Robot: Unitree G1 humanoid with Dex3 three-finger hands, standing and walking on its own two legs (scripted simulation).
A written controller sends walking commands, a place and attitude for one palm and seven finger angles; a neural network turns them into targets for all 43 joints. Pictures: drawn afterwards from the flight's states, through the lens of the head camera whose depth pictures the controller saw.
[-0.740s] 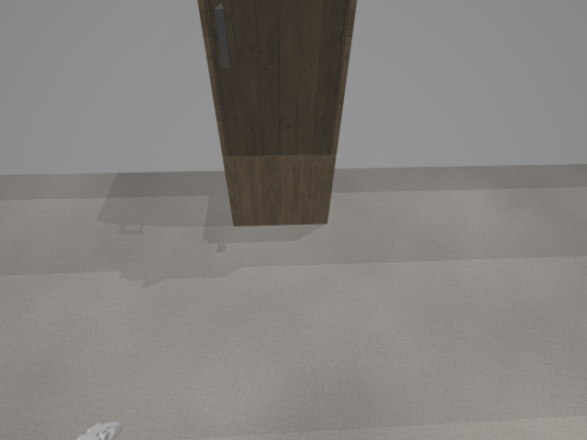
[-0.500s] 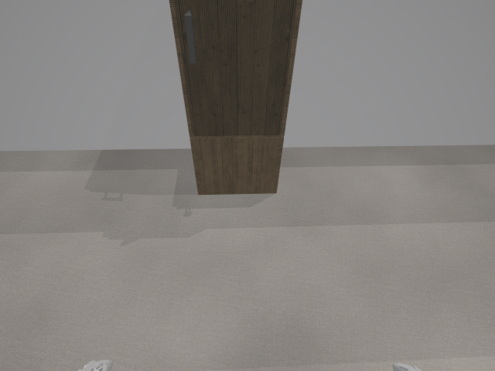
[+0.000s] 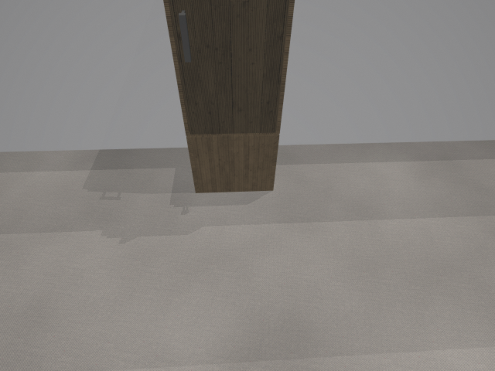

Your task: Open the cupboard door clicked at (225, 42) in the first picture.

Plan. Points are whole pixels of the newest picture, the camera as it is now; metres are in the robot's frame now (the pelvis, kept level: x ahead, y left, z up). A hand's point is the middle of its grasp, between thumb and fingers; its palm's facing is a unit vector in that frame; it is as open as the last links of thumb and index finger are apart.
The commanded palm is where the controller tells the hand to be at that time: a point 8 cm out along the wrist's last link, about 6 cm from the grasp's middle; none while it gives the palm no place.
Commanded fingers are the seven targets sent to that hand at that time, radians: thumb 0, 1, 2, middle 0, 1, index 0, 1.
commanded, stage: stand and wait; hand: left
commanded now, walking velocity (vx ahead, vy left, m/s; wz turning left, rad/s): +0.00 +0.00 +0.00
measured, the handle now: (185, 36) +1.11 +0.28 +0.08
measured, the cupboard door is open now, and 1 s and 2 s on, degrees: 0 0 0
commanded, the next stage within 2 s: look at it before walking up in 0.08 s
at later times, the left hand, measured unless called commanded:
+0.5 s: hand out of the picture +0.06 +0.24 -0.16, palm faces -0.04 -0.94 -0.32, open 7.4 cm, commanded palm none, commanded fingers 0.00 0.90 0.90 -0.20 -0.30 -0.20 -0.30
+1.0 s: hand out of the picture +0.05 +0.22 -0.17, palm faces -0.03 -0.97 -0.26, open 7.4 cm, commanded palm none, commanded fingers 0.00 0.90 0.90 -0.20 -0.30 -0.20 -0.30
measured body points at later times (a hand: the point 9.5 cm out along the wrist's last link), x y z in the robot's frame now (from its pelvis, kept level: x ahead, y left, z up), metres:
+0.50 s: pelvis -0.01 +0.00 +0.00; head -0.01 +0.00 +0.45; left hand +0.07 +0.29 -0.13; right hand +0.06 -0.30 -0.13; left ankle +0.01 +0.13 -0.74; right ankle +0.01 -0.12 -0.74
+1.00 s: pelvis +0.02 +0.01 +0.00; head +0.01 +0.01 +0.45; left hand +0.06 +0.28 -0.15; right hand +0.06 -0.27 -0.15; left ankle +0.00 +0.13 -0.74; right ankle +0.01 -0.12 -0.74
